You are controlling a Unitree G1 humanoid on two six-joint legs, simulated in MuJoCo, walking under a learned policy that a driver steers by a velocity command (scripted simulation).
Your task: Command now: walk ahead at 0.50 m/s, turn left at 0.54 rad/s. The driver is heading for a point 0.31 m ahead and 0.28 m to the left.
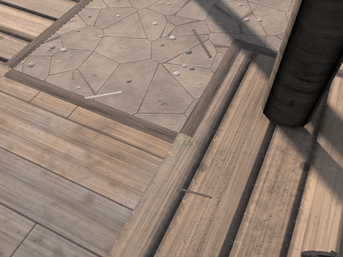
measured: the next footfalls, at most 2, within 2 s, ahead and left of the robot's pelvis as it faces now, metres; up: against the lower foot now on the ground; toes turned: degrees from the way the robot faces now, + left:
right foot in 0.44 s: +0.46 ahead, -0.09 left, +0.00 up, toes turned +20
left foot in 0.88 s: +0.33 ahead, +0.14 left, +0.00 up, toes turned +34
